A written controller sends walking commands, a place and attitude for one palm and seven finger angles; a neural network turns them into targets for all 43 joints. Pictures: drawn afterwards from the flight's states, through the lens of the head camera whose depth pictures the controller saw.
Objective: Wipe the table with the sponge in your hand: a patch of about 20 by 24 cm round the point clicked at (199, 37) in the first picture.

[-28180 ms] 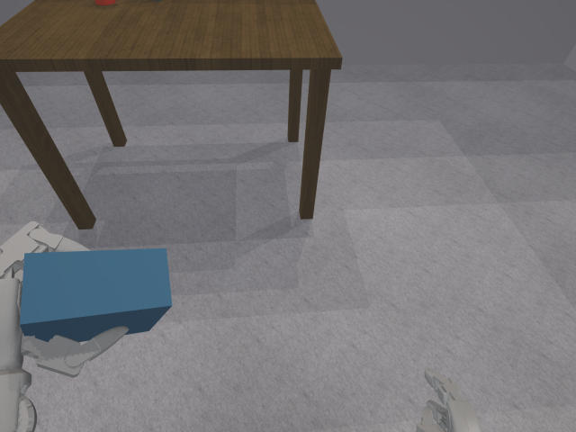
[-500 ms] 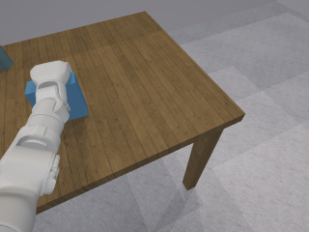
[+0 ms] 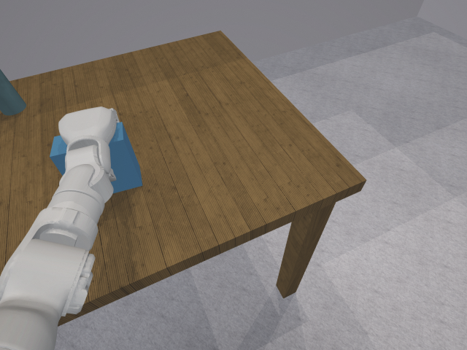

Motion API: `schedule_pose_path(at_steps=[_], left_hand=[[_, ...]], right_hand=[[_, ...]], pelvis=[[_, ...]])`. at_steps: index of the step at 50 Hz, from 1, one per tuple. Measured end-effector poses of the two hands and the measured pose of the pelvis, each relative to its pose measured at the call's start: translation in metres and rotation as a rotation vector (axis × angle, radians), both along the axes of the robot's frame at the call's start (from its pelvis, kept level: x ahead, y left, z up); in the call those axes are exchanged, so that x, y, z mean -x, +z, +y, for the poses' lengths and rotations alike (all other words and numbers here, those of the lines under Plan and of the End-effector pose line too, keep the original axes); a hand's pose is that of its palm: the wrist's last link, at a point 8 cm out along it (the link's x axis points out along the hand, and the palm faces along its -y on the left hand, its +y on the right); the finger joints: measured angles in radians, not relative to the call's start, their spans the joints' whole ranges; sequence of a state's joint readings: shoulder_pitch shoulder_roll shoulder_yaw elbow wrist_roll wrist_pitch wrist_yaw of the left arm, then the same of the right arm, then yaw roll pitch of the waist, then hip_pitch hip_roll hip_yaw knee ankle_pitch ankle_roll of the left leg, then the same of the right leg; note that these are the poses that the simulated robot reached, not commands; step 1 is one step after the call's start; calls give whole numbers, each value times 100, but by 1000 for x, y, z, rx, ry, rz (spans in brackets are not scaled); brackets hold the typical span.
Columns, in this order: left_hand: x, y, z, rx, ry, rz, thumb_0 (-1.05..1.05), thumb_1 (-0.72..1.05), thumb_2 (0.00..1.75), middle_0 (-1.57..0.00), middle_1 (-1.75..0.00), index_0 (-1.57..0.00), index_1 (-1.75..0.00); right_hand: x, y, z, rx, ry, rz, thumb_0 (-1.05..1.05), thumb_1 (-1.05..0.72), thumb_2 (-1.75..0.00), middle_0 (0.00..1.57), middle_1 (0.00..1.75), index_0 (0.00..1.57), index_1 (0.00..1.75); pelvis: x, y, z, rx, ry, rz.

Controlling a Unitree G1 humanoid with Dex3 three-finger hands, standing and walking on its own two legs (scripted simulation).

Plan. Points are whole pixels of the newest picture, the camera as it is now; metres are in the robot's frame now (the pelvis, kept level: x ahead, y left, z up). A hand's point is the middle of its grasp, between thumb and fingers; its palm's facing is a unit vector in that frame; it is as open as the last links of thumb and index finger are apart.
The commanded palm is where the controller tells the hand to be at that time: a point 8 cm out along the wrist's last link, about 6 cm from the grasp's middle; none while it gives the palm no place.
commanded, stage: wipe back along the middle lane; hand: left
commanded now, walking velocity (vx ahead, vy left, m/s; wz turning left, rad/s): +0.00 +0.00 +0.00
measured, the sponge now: (104, 169) +0.44 +0.25 +0.06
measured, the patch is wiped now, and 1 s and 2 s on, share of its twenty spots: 0.50 0.65 0.75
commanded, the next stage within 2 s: slide across to the third lane in 1.26 s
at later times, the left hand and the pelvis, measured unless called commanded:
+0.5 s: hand (96, 168) +0.41 +0.24 +0.10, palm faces -0.02 -0.01 -1.00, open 10.4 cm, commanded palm +0.38 +0.23 +0.14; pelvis +0.00 +0.01 +0.00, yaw +1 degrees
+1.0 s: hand (105, 185) +0.37 +0.21 +0.10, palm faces +0.01 -0.03 -1.00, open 10.4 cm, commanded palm +0.33 +0.20 +0.14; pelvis -0.01 +0.01 +0.00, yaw +1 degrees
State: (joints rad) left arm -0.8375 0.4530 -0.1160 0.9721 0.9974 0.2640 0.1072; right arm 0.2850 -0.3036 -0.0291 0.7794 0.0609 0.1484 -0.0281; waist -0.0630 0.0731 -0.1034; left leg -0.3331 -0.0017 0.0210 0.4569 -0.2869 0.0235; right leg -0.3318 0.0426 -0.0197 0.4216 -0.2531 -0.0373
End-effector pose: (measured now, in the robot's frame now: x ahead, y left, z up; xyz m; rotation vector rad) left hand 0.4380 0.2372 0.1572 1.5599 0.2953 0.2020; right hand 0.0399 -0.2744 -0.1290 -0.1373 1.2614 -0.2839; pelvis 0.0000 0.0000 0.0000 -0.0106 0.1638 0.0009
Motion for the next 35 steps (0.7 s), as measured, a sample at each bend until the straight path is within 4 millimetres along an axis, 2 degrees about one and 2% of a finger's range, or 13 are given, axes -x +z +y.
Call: schedule_pose_path(at_steps=[12,18,24,35], left_hand=[[24,0,-2,2,27,-19,0,-52,103,-71,-131,-71,-132],[36,-1,-1,6,27,-24,0,-52,103,-71,-131,-71,-132],[45,-2,-3,7,26,-34,0,-52,103,-70,-131,-71,-132],[65,-3,-13,13,28,-62,0,-52,103,-70,-132,-71,-132]], right_hand=[[-63,7,23,-37,71,-147,1,-90,-90,20,30,20,30],[-87,14,32,-40,109,-205,1,-90,-90,20,30,20,30],[-99,18,38,-42,134,-229,1,-90,-90,20,30,20,30],[-109,16,47,-74,160,-248,1,-90,-90,20,30,20,30]], pelvis=[[2,1,7,-3,3,-31],[4,1,10,-4,8,-45],[5,1,12,-5,12,-55],[4,1,14,-6,13,-76]])
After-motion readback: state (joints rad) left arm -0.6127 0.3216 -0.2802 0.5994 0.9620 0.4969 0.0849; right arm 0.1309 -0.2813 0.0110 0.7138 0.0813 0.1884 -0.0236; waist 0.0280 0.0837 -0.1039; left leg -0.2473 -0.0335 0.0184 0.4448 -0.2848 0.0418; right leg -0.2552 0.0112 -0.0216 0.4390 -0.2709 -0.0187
